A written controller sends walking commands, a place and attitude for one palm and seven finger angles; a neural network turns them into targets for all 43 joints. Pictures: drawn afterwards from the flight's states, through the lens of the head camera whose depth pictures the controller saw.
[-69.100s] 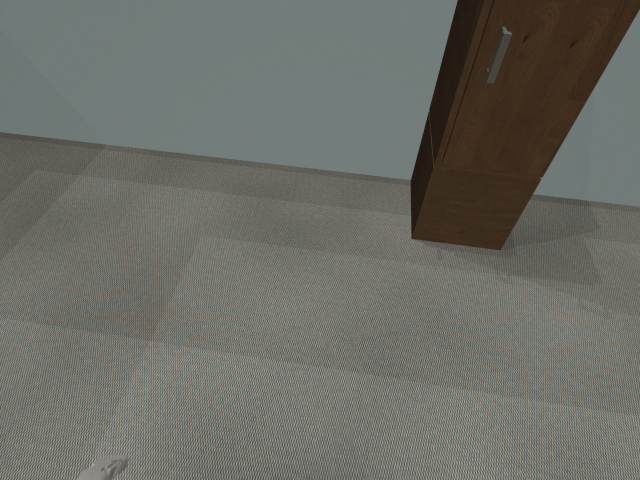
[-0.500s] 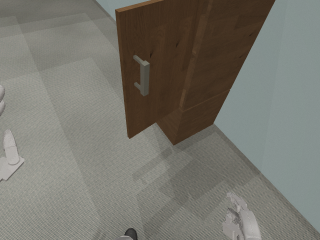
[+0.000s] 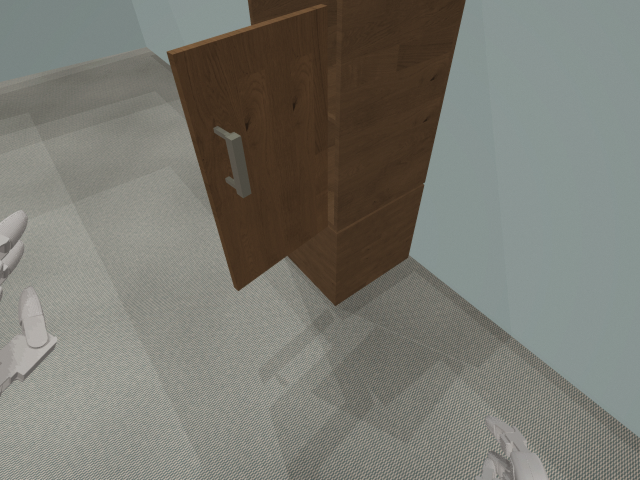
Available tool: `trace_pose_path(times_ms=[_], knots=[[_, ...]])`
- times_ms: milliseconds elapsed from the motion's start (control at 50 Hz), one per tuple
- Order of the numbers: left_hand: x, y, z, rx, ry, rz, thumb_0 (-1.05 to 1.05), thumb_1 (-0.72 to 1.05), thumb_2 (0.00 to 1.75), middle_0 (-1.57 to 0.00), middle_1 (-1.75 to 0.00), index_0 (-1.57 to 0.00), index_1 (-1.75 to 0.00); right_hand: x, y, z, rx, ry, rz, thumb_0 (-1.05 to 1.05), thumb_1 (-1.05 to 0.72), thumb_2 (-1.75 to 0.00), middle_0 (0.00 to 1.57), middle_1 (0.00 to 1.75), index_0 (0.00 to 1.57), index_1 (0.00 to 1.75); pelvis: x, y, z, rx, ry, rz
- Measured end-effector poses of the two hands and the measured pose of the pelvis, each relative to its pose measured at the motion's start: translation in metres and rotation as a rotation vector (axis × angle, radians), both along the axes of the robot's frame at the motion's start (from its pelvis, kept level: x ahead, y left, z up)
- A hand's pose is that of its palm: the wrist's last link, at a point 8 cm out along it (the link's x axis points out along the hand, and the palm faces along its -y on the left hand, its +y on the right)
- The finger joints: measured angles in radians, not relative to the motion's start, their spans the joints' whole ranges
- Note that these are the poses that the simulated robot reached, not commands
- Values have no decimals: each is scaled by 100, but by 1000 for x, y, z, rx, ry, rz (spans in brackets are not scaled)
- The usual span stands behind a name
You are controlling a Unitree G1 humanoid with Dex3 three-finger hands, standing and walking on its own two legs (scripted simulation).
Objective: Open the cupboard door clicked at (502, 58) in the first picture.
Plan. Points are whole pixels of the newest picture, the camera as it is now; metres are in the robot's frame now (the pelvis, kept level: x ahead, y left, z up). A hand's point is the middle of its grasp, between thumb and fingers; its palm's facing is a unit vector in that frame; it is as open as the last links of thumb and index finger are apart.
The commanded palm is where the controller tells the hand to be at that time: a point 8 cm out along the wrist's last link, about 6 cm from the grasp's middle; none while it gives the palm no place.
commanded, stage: stop stepping back and stand still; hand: left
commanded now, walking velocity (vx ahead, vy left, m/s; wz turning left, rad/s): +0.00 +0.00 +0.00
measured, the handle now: (232, 162) +0.65 +0.17 +0.06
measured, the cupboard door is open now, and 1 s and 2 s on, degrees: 98 98 98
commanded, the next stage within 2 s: let the arm hang, fingers relaxed in 0.96 s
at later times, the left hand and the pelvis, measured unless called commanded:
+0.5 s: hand out of the picture +0.17 +0.27 +0.18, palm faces +0.38 -0.80 -0.47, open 7.4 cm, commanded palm +0.11 +0.31 +0.19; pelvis -0.04 +0.02 +0.02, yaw -1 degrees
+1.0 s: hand out of the picture +0.15 +0.31 +0.17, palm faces +0.41 -0.78 -0.47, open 7.4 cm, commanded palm +0.09 +0.35 +0.19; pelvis -0.05 +0.05 +0.02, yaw +0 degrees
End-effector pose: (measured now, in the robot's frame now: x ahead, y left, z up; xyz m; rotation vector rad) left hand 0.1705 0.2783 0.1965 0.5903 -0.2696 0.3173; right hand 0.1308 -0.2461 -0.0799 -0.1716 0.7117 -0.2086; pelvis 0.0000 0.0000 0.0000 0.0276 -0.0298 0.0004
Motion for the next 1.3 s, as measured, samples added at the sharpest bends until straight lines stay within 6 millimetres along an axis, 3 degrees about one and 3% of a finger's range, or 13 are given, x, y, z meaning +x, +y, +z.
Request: trace_pose_path(times_ms=[120,240,340,420,520,660,820,960,1060,1100,1180,1240,1300], knots=[[-26,5,16,43,5,58,1,88,90,-21,-30,-22,-30,-13,2,1,27,76,11,1,-90,-90,20,30,20,30,-2,-7,15,15,27,-28],[-27,24,-7,-46,39,155,1,88,90,-21,-30,-21,-30,-9,4,-5,-12,81,51,1,-90,-90,20,30,20,30,-10,0,11,-22,15,0],[-29,19,-22,-110,78,111,1,88,90,-21,-30,-21,-30,-3,10,10,-30,50,57,1,-90,-90,20,30,20,30,-21,4,13,-23,1,-17],[-35,18,-11,-80,49,39,1,88,90,-21,-30,-21,-30,0,19,27,-44,-17,61,1,-91,-90,20,30,20,30,-29,10,14,-33,-3,-20],[-47,34,3,-39,3,27,1,88,90,-21,-30,-22,-30,-4,31,37,-49,-49,64,1,-90,-90,20,30,20,30,-37,20,16,-46,-1,-19],[-60,60,-8,-74,49,93,1,88,90,-21,-30,-21,-30,-23,50,30,-39,-10,68,1,-90,-90,20,30,20,30,-46,36,18,-49,2,-16],[-66,65,-17,-102,77,98,1,88,90,-21,-30,-21,-30,-44,68,19,-29,55,89,1,-90,-90,20,30,20,30,-53,45,18,-47,2,-5],[-65,66,-4,-62,40,83,1,88,90,-21,-30,-21,-30,-42,72,18,-18,49,86,1,-90,-90,20,30,20,30,-51,48,18,-50,6,-5],[-61,67,-6,-63,57,92,1,88,90,-21,-30,-21,-30,-33,69,19,-16,32,79,1,-90,-90,20,30,20,30,-48,48,18,-48,11,-7],[-52,71,-33,-65,159,83,1,89,90,-20,-30,-21,-30,-29,64,10,-1,43,117,1,-90,-90,20,30,20,30,-49,49,15,-51,26,8],[-48,71,-149,-227,632,147,0,89,90,-20,-30,-20,-30,-35,47,-17,9,148,122,1,-90,-90,20,30,20,30,-54,51,8,-44,28,10],[-79,47,-231,-343,970,169,0,90,90,-19,-30,-20,-30,-54,35,-26,1,227,89,1,-90,-90,20,30,20,30,-56,48,6,-35,20,6],[-123,10,-289,-461,1220,165,1,90,90,-20,-30,-20,-30,-83,24,-29,-20,338,58,1,-91,-90,20,30,20,30,-56,41,6,-30,11,9]])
